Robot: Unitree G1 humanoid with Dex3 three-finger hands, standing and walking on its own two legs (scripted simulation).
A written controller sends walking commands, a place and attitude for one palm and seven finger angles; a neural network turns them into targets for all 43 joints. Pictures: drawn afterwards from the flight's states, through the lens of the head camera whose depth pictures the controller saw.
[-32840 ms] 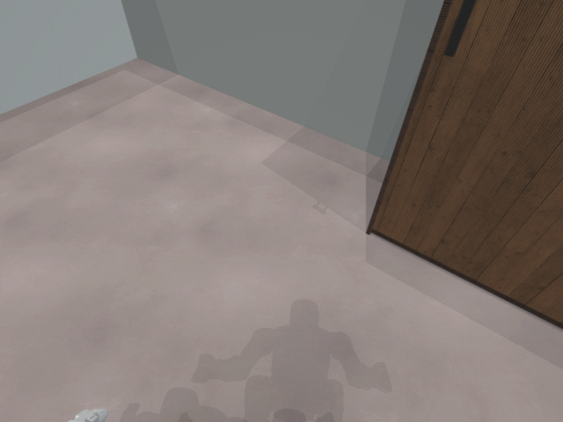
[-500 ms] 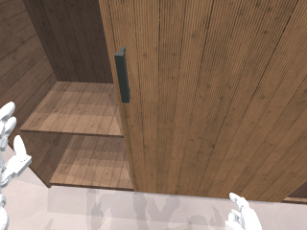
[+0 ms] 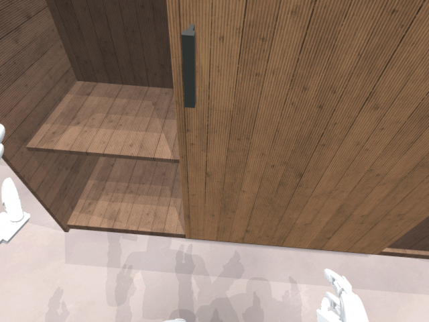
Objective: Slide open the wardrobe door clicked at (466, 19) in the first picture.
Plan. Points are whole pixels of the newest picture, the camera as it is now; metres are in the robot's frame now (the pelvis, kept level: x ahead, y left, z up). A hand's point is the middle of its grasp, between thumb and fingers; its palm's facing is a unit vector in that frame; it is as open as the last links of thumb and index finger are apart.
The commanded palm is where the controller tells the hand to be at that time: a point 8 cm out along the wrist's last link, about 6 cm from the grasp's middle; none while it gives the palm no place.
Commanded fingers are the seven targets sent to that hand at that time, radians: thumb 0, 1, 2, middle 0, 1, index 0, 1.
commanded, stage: step back with the hand held close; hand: left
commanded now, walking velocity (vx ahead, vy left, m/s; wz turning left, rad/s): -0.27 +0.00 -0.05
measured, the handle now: (190, 67) +0.56 +0.10 +0.19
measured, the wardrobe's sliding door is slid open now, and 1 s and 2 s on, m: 0.58 0.58 0.58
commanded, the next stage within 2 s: stop stepping back and stand still in 0.40 s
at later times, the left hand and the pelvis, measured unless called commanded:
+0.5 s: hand out of the picture +0.14 +0.27 +0.19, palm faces +0.40 -0.81 -0.42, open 7.4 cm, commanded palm +0.09 +0.31 +0.19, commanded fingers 0.00 0.90 0.90 -0.20 -0.30 -0.20 -0.30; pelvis -0.08 +0.02 +0.00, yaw -5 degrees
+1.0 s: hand out of the picture +0.11 +0.32 +0.17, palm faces +0.39 -0.84 -0.37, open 7.4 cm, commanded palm +0.06 +0.35 +0.19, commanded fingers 0.00 0.90 0.90 -0.20 -0.30 -0.20 -0.30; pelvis -0.12 +0.06 +0.01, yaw -7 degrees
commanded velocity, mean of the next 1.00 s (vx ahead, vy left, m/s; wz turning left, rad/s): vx -0.08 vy -0.02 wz -0.03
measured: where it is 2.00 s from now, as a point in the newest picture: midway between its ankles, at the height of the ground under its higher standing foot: outside the picture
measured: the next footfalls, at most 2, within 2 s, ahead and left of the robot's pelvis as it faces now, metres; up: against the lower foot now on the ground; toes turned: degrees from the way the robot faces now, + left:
right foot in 0.46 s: -0.10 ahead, -0.12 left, +0.00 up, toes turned -2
left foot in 0.60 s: +0.02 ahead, +0.09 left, +0.00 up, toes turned -4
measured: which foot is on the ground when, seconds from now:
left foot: down 0.00-0.46, up 0.48-0.58, down 0.60-0.86, up 0.88-1.00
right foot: down 0.00-0.22, up 0.24-0.44, down 0.46-0.62, up 0.64-0.84, down 0.86-1.00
